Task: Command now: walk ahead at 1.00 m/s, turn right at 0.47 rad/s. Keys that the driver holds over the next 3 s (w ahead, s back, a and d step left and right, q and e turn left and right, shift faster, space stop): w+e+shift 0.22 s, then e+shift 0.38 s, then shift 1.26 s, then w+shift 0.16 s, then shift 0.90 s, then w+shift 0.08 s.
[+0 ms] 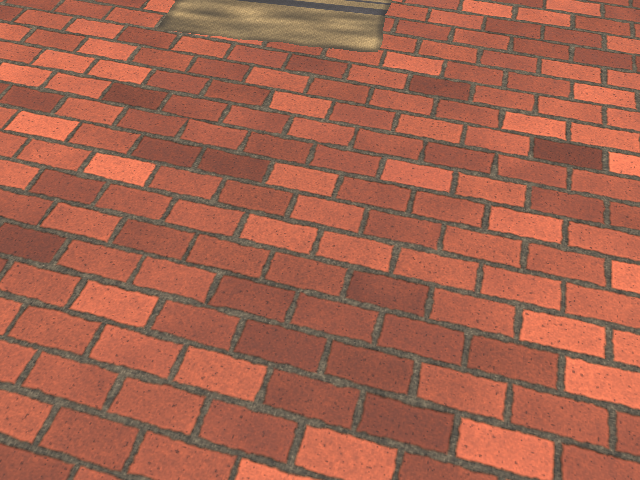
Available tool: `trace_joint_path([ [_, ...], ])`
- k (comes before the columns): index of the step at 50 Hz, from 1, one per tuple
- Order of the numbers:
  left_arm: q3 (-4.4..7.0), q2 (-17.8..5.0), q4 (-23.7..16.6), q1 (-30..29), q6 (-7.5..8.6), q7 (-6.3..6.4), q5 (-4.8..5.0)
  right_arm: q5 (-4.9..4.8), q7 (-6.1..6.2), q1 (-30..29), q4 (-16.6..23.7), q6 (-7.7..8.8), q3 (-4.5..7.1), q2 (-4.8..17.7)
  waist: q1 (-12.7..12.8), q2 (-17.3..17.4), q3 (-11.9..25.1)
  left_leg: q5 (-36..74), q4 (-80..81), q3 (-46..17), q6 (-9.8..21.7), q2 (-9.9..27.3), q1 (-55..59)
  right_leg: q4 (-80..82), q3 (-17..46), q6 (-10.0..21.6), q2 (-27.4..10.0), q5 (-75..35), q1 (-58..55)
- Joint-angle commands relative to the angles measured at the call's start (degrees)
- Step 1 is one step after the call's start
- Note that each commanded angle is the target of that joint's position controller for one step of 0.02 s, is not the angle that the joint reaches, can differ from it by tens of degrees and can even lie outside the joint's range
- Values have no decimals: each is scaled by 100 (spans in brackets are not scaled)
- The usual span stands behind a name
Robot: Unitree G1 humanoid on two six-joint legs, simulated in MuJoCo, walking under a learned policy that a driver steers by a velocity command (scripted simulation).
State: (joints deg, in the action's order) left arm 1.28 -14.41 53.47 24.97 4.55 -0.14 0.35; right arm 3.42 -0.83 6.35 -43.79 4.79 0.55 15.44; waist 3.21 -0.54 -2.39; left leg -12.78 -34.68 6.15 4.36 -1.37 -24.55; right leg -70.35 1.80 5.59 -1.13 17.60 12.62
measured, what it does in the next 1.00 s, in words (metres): walks ahead, turning right: right foot, then left foot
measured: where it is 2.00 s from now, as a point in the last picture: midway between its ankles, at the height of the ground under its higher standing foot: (391, 395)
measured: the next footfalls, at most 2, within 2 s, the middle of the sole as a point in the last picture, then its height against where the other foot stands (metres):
right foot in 0.34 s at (402, 439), level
left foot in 0.74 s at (380, 333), level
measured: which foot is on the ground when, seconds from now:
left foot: down 0.00-0.34, up 0.36-0.72, down 0.74-1.00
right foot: up 0.00-0.32, down 0.34-0.74, up 0.76-1.00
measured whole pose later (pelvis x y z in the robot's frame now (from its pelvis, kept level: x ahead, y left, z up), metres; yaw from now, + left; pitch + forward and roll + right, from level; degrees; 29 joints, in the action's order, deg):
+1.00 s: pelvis +0.61 -0.05 +0.01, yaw -42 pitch +1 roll +0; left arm 2.5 -16.0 38.0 8.5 -3.2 1.5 0.4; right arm 0.9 1.3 10.5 -37.8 -0.6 1.7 12.8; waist -1.7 -0.9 -2.8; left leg -4.9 -26.9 -4.1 0.5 -2.3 -22.8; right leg -52.6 4.5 -3.9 1.8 27.5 23.6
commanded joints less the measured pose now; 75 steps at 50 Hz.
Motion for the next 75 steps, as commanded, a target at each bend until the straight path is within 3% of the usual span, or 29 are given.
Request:
trace_joint_path([
  [1,109,-491,-499,-238,-38,-92,-85,-74,58,1119,-208,132,281,595,-436,149,360,-446,2269,-2286,524,1768,2180,-532,294,51,-552,-447,2434],
  [5,99,-220,-787,-880,-377,-276,-170,-286,30,1229,-507,310,208,299,-166,327,-213,586,2816,-700,156,1427,1660,-143,79,-101,-777,-817,2861],
  [12,-58,-220,-1409,-2323,-267,-486,-174,-302,147,1501,-664,400,213,638,-159,90,-706,4965,2619,1092,-314,1045,1989,2792,-1299,220,-54,-2746,2079],
  [15,93,-600,-874,-626,-190,-444,-279,-339,365,1439,-481,210,337,1177,589,387,452,7194,-39,974,-479,1222,2211,3275,-1516,361,838,-2497,-100],
  [16,247,-859,-522,638,-191,-336,-276,-313,355,1153,-383,135,377,1276,1149,471,1069,6677,-1655,781,-513,1346,1740,3261,-1056,580,829,-2479,-1419],
  [17,442,-1090,-463,926,-244,-144,-84,-426,254,808,-361,93,448,1230,1412,-252,1186,2875,-4003,831,-662,448,907,4050,-392,800,440,-2972,-2262],
  [18,493,-1923,-934,-52,-248,-119,98,-165,162,1391,145,286,137,338,210,-1716,1110,-2337,-6245,-30,-948,-366,-1279,3398,1714,1273,-754,-6184,-3340],
  [19,582,-2087,-1314,-166,-181,-146,-259,-422,119,1714,448,428,127,601,252,-952,3174,-2282,-7101,-1606,-984,-453,-1763,4203,4049,2537,-1925,-4695,-4361],
  [20,636,-1942,-1578,-620,-149,-184,-192,-487,124,1208,603,467,191,954,192,249,2672,-1839,-6367,-1758,-753,-223,-1777,4949,4195,2322,-1717,-3236,-3490],
  [22,449,-1243,-1748,-1472,-82,-196,115,-380,243,890,598,295,265,923,-476,1277,847,-1445,-5260,-1488,-716,224,-1717,5461,3345,1742,-1168,-2297,-1185],
  [24,447,-1148,-1903,-1720,-75,-136,-6,-311,294,1008,660,42,352,1019,-737,781,325,-1424,-4479,-1487,-933,423,-932,5480,2604,1682,-738,-3659,501],
  [27,501,-1156,-1871,-1613,-213,75,81,-183,368,389,978,-3,262,508,-629,552,531,-635,-2330,-1142,-1098,149,-423,4955,1572,1175,200,-4682,1136],
  [29,576,-1244,-1883,-1513,-448,228,154,-246,371,121,1073,-49,209,334,-477,124,1120,282,-1301,-1098,-1142,-198,-89,4602,1491,750,453,-4584,833],
  [34,487,-829,-1953,-1301,-666,349,101,-325,229,-413,1172,-60,279,555,-95,-720,1167,1246,103,-1322,-1021,-226,84,4118,2042,311,285,-2475,305],
  [36,419,-664,-2040,-1457,-631,327,33,-274,185,-264,1118,33,355,648,-265,-803,1007,1558,823,-1418,-746,-59,354,3616,2301,261,179,-2035,78],
  [37,362,-525,-2074,-1442,-602,291,4,-213,191,-119,1083,89,378,690,-321,-586,1068,2321,1219,-1493,-504,264,953,3071,2128,98,342,-1449,204],
  [38,259,-223,-2081,-1124,-575,262,-84,-107,230,-91,1163,88,376,840,-142,370,1295,4267,1075,-2476,23,1276,1961,1765,1515,-184,889,860,939],
  [39,291,-502,-2120,-507,-547,200,47,41,248,316,1058,21,414,984,113,1796,1596,5167,1181,-4387,1362,2661,2788,653,1067,-594,1317,2553,2045],
  [40,414,-1068,-1919,-393,-552,159,42,-130,246,262,1136,-40,458,916,-35,1335,1830,3760,1215,-4979,1580,2713,2718,-248,1114,-851,894,2159,2276],
  [41,488,-1330,-1840,-940,-647,169,47,-202,248,242,1210,-106,387,646,-304,645,1564,2825,1126,-4129,1263,2208,2424,-686,1020,-957,783,1786,2294],
  [42,468,-1200,-1834,-1231,-752,213,29,-211,241,197,1216,-199,337,592,-326,277,1328,2074,1204,-3542,935,1803,1984,-810,882,-1016,739,1451,2251],
  [46,249,-539,-1862,-1222,-776,187,20,-218,231,-167,1165,-428,310,573,-128,736,813,786,1684,-2177,451,801,769,853,84,-1037,551,1001,1336],
  [50,204,-497,-1787,-1392,-681,145,8,-288,247,282,973,-513,395,665,-453,1249,979,389,1722,-2400,738,1064,1223,2675,17,-881,251,787,746],
  [53,245,-501,-1551,-1043,-657,78,-16,-361,271,424,868,-550,379,639,-279,1145,873,-450,1662,-2385,535,1043,797,4169,-160,-519,336,-226,-90],
  [55,268,-742,-1651,-1103,-632,75,-202,-313,251,668,772,-481,326,466,-329,516,720,-1084,1187,-1946,-53,724,16,4578,541,-101,-295,-393,-644],
  [56,289,-819,-1503,-1159,-587,53,-289,-286,222,464,926,-405,285,223,-478,-857,599,-861,754,-1016,-392,105,221,4939,1231,273,-801,381,237],
  [58,114,-297,-1643,-1678,-445,39,-314,-218,202,186,861,-336,325,296,-483,-764,222,-27,694,-1056,-587,171,901,5322,1328,175,-780,1049,949],
  [65,119,-339,-1330,-1112,-297,107,-134,-244,206,452,518,-331,355,305,-397,-156,-54,414,819,-1228,-488,279,1249,5057,815,-188,-277,760,989],
  [75,160,-261,-1059,-865,-293,111,-63,-294,281,451,232,-359,363,270,-337,106,410,1445,611,-1279,-409,338,1483,4611,479,-234,-84,-976,359],
])
Over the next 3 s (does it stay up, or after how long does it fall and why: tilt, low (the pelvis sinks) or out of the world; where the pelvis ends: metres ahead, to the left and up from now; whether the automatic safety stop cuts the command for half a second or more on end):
stays up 0.84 -0.19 0.01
